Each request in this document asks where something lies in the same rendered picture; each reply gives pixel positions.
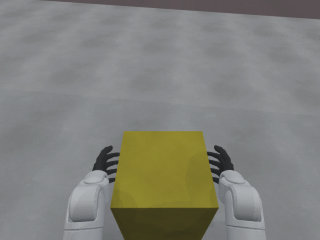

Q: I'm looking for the robot right hand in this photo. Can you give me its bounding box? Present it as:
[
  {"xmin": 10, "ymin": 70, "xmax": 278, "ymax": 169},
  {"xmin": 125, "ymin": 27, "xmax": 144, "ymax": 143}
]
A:
[{"xmin": 207, "ymin": 145, "xmax": 234, "ymax": 184}]

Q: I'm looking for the carton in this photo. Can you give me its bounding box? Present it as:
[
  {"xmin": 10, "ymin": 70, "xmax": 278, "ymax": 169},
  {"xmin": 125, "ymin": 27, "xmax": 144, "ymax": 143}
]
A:
[{"xmin": 110, "ymin": 131, "xmax": 219, "ymax": 240}]

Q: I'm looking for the right robot forearm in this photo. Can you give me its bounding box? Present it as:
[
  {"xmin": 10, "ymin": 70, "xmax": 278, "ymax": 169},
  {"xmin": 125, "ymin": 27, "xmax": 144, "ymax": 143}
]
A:
[{"xmin": 218, "ymin": 170, "xmax": 266, "ymax": 240}]

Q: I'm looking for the left robot forearm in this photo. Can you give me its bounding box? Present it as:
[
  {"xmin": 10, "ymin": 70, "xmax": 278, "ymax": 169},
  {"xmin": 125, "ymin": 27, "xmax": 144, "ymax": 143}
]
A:
[{"xmin": 62, "ymin": 170, "xmax": 110, "ymax": 240}]

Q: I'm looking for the robot left hand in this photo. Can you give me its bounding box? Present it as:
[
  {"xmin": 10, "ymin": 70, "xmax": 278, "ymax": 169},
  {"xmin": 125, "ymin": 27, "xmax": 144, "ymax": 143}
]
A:
[{"xmin": 92, "ymin": 145, "xmax": 120, "ymax": 183}]

